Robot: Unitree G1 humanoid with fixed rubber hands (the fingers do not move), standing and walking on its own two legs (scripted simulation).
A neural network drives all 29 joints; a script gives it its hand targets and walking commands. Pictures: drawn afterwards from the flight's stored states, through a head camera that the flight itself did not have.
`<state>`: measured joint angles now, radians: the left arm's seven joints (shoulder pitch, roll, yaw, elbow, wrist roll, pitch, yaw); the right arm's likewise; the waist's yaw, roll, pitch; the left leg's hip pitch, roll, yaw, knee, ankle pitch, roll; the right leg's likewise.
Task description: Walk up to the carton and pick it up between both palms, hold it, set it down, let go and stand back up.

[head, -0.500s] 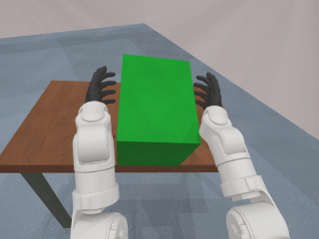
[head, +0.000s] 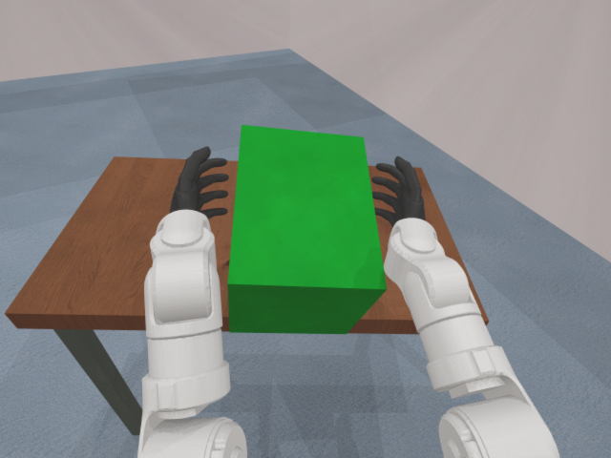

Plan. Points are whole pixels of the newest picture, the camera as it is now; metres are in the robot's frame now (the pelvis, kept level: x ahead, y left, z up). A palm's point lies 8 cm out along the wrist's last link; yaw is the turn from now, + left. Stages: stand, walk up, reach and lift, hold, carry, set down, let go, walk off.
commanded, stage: hold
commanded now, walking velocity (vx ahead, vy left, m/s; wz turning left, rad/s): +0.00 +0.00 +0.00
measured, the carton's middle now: (296, 234) +0.41 +0.00 +0.10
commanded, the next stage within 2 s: set down in 1.16 s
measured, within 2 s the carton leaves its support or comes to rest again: neither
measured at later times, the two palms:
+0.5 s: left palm (183, 214) +0.34 +0.14 +0.21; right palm (406, 212) +0.35 -0.13 +0.19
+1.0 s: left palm (177, 218) +0.34 +0.14 +0.20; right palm (398, 214) +0.35 -0.12 +0.18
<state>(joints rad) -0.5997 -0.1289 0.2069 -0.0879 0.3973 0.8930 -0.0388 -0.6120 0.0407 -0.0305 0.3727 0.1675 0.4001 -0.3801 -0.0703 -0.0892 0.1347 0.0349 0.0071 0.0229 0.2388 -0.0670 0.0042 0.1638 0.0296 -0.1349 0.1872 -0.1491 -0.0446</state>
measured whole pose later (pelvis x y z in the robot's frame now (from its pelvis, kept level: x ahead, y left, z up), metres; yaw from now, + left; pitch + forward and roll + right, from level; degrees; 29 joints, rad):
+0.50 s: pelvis -0.01 +0.00 +0.00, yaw +0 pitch -11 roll -1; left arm -0.65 -0.13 0.24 0.00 0.40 0.87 -0.03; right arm -0.67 0.07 -0.09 0.44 0.12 0.40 -0.37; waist -0.07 -0.09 0.09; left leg 0.00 0.01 0.01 0.24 -0.05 0.01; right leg 0.13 0.03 -0.14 0.19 -0.14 -0.05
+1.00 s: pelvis +0.00 +0.00 +0.00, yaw +1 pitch -11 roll +0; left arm -0.62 -0.12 0.22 -0.06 0.39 0.89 -0.03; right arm -0.64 0.07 -0.06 0.39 0.14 0.41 -0.38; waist -0.07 -0.11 0.12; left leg 0.01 0.00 0.02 0.24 -0.06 0.01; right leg 0.14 0.03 -0.14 0.20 -0.15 -0.04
